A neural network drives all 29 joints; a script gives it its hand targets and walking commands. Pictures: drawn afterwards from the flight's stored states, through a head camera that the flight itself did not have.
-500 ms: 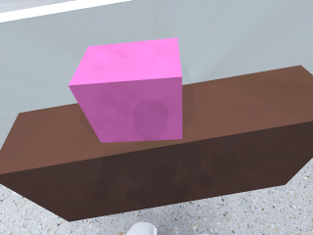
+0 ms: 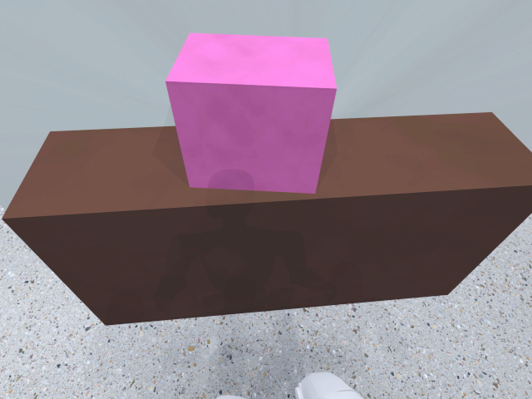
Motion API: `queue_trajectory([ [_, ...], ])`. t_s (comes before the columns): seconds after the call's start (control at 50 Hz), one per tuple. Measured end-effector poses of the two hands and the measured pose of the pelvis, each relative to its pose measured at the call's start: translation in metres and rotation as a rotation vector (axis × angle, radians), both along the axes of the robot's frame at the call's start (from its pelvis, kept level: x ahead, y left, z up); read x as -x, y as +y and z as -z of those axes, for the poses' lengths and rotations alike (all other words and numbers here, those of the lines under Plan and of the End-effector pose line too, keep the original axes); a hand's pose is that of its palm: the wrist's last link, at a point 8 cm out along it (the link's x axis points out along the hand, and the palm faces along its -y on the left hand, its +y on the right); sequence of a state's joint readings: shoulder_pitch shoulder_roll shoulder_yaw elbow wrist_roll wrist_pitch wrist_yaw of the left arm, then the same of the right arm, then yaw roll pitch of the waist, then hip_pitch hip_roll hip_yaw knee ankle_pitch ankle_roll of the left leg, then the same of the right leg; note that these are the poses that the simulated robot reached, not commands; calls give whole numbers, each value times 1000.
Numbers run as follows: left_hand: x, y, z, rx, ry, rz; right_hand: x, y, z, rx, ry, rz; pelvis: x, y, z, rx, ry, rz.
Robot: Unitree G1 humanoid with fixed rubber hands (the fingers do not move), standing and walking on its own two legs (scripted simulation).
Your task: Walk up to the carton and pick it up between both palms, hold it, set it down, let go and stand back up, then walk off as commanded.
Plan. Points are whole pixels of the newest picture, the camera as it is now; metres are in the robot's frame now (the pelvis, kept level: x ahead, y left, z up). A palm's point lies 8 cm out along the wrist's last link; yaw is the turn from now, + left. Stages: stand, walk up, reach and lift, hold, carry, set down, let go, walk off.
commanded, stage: walk off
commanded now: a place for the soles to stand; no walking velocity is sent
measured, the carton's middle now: (255, 116) +0.69 +0.02 +0.04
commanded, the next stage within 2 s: stand in 1.16 s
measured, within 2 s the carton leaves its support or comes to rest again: neither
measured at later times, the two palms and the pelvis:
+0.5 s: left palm out of the picture -0.05 +0.29 -0.13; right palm out of the picture -0.11 -0.29 -0.13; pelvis -0.15 +0.00 -0.02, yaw -1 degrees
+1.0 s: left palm out of the picture -0.07 +0.27 -0.11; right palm out of the picture -0.14 -0.31 -0.11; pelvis -0.17 -0.01 +0.00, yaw -2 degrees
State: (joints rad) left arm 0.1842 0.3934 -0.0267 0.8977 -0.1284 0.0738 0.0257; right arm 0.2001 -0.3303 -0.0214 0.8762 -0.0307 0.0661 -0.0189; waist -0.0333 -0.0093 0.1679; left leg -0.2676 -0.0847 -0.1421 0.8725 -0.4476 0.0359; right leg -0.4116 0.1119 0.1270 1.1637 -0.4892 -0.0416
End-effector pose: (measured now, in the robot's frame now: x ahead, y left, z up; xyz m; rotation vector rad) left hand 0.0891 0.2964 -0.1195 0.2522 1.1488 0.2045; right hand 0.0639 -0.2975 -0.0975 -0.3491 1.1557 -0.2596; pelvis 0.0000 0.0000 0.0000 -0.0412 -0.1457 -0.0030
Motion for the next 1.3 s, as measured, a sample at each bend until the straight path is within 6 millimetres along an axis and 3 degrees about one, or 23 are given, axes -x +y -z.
queue_trajectory([
  [0.12,20,1,-2,-50,57,72,47,-5,7,-20,-3,45,35,-4,3,-26,63,72],
  [0.26,56,-22,-10,-69,38,94,118,-9,34,-87,74,75,84,-16,6,-39,65,97],
  [0.38,95,-29,-11,-41,-4,55,141,0,40,-108,47,49,117,-11,7,-35,26,71],
  [0.52,143,-5,7,-10,-10,1,178,11,33,-82,62,5,150,4,15,-12,-10,20],
  [0.62,151,-2,3,-13,6,31,200,0,13,-40,59,31,163,0,5,-31,-2,37],
  [0.78,155,-20,-5,-29,-16,54,213,-18,16,-58,85,30,171,-20,3,-39,47,43],
  [0.92,171,-25,-6,-6,-10,4,204,-8,22,-82,84,-14,174,-15,1,-26,56,9],
  [1.06,157,-28,-12,-18,9,40,206,-16,14,-81,89,7,167,-21,-5,-39,75,36],
  [1.3,143,-40,-16,-7,-7,51,191,-22,12,-77,67,14,157,-27,-8,-49,92,46],
])
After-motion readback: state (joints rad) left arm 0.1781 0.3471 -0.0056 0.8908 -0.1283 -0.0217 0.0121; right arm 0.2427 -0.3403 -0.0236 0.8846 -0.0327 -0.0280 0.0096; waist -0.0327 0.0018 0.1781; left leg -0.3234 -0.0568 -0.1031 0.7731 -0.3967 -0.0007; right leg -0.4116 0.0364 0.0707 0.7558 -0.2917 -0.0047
